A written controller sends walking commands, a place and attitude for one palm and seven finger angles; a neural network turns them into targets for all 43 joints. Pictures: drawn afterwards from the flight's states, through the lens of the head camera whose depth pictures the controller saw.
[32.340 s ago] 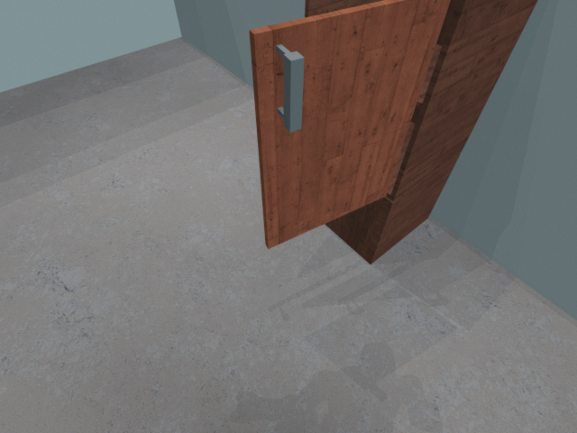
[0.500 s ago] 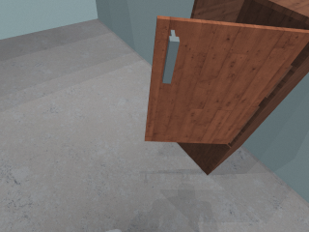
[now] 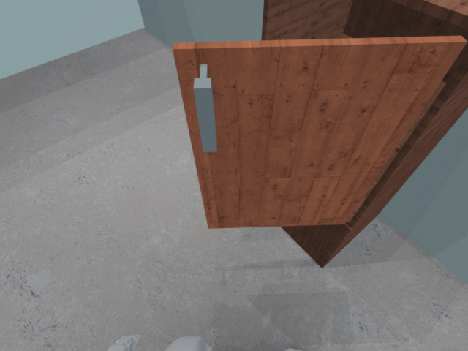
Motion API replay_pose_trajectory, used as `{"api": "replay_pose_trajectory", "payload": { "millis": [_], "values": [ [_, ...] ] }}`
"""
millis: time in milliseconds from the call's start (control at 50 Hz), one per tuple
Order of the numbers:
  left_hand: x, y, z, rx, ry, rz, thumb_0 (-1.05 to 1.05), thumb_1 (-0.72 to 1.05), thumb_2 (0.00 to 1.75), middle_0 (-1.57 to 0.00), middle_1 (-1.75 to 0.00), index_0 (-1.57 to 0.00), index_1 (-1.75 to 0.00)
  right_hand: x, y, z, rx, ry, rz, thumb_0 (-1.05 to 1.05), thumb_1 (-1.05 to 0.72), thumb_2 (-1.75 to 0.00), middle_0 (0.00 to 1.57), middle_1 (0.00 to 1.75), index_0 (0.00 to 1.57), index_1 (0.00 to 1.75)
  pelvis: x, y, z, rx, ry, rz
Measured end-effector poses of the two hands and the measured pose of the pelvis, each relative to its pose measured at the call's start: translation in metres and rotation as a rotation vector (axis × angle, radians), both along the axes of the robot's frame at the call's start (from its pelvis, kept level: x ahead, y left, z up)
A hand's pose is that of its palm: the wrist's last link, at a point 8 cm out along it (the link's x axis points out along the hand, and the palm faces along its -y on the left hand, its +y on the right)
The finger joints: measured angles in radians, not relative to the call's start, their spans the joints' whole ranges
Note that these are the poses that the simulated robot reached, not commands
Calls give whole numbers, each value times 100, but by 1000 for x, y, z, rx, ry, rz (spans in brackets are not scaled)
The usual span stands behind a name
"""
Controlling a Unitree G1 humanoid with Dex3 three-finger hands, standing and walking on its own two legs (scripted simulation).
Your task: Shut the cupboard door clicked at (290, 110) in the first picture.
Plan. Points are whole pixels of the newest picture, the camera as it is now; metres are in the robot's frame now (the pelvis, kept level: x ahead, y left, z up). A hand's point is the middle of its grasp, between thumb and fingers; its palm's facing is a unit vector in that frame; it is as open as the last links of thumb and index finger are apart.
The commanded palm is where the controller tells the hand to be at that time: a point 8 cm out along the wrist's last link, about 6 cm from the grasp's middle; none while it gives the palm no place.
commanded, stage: come to a stop and stand still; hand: left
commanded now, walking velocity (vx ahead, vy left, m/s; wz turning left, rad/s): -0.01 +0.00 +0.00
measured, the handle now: (207, 109) +0.45 +0.06 +0.16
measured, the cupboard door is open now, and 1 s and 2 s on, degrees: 53 53 53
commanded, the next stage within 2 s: look again from close up in 0.58 s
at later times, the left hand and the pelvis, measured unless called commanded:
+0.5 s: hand out of the picture +0.00 +0.25 -0.16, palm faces -0.01 -0.96 -0.28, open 7.4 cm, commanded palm none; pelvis -0.01 +0.05 +0.00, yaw -2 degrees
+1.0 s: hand out of the picture +0.03 +0.22 -0.16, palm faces -0.03 -0.97 -0.23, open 7.3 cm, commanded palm none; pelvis +0.00 +0.04 +0.01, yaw -2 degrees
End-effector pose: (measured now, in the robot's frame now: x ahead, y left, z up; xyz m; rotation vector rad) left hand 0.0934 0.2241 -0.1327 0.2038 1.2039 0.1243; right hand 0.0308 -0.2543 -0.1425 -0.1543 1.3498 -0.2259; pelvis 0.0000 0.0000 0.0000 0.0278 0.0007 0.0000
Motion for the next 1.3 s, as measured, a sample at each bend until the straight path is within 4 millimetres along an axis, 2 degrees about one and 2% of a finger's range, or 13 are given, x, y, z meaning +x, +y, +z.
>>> {"api": "replay_pose_trajectory", "payload": {
  "millis": [80, 140, 220, 300, 360, 420, 500, 680, 800, 920, 1060, 1300],
  "values": [
    [-17, 15, -10, -18, 18, 30, 0, 91, 90, -21, -30, -20, -30, 30, 7, 12, -33, -96, 46, 1, -91, -90, 20, 30, 20, 30, -4, 10, -2, -9, 4, 1],
    [-31, 32, -24, -18, 32, 52, 0, 91, 90, -21, -30, -20, -30, 41, 17, 14, -59, -168, 70, 1, -91, -90, 20, 30, 20, 30, -5, 22, -12, -36, -1, 14],
    [-53, 51, -19, 14, 58, 59, 0, 91, 90, -20, -30, -20, -30, 48, 39, 13, -39, -228, 100, 1, -91, -90, 19, 30, 20, 30, -4, 34, -13, -31, -20, -3],
    [-72, 66, -7, 52, 62, 72, 0, 91, 90, -20, -29, -20, -30, 51, 64, 3, 30, -262, 117, 1, -91, -90, 20, 30, 20, 30, -7, 41, -13, -18, -23, -16],
    [-87, 71, -2, 82, 74, 64, 0, 91, 90, -20, -29, -20, -30, 50, 79, -8, 87, -271, 109, 1, -90, -90, 20, 30, 20, 30, -11, 44, -15, 2, -17, -29],
    [-96, 71, 6, 83, 99, 46, 0, 91, 90, -20, -29, -20, -30, 41, 87, -9, 109, -269, 67, 0, -92, -90, 20, 30, 20, 30, -12, 49, -10, -2, -17, -26],
    [-95, 69, 8, 63, 109, 30, 1, 91, 90, -20, -29, -20, -30, 19, 83, -6, 86, -228, 54, -1, -94, -90, 20, 30, 20, 30, -12, 53, -4, -6, -12, -33],
    [-73, 56, 6, 17, 84, 11, 0, 92, 90, -20, -29, -20, -30, -43, 74, -3, 50, -26, 38, 0, -92, -90, 20, 30, 20, 30, -9, 54, 3, -8, -8, -32],
    [-65, 52, 4, 11, 97, 0, 1, 93, 90, -20, -29, -20, -30, -63, 77, -2, 61, 42, 17, 1, -91, -90, 20, 30, 20, 30, -5, 49, 5, -10, -13, -30],
    [-65, 46, 3, 10, 120, 2, 0, 93, 90, -20, -29, -20, -30, -63, 82, -3, 85, 61, 11, 1, -91, -90, 20, 30, 20, 30, 0, 43, 6, -10, -13, -29],
    [-72, 37, 2, 7, 150, 19, 1, 93, 90, -20, -29, -20, -30, -48, 83, -5, 104, 49, 20, 1, -91, -90, 20, 30, 20, 30, 5, 36, 6, -11, -14, -26],
    [-87, 15, -1, -21, 200, 49, 1, 93, 90, -20, -29, -20, -30, -25, 66, -4, 83, 33, 37, 1, -91, -90, 20, 30, 20, 30, 15, 24, 7, -11, -13, -20]
  ]
}}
